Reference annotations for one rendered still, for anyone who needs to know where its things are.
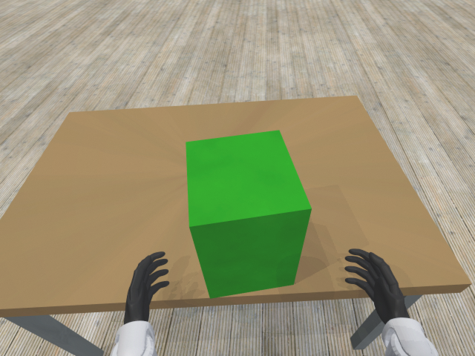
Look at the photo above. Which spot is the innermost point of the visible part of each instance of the left robot hand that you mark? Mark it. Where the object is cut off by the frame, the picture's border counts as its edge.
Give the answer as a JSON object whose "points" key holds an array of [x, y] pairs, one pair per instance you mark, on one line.
{"points": [[140, 291]]}

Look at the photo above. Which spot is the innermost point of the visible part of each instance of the table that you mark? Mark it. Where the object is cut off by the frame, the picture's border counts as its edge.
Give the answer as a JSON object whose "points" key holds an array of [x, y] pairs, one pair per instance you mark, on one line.
{"points": [[111, 188]]}

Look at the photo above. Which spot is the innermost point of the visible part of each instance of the left robot forearm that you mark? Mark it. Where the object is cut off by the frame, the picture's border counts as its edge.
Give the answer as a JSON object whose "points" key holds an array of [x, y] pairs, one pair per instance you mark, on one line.
{"points": [[135, 339]]}

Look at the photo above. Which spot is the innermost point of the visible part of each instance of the carton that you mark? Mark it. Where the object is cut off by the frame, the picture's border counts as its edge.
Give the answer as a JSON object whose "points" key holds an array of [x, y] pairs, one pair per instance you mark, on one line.
{"points": [[248, 212]]}

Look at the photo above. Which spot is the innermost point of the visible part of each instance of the right robot hand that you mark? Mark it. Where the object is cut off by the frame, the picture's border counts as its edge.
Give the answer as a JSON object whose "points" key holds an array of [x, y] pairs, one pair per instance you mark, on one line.
{"points": [[381, 286]]}

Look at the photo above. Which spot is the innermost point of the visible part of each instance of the right robot forearm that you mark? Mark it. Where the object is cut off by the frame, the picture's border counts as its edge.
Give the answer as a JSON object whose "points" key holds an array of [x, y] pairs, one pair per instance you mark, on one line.
{"points": [[405, 337]]}

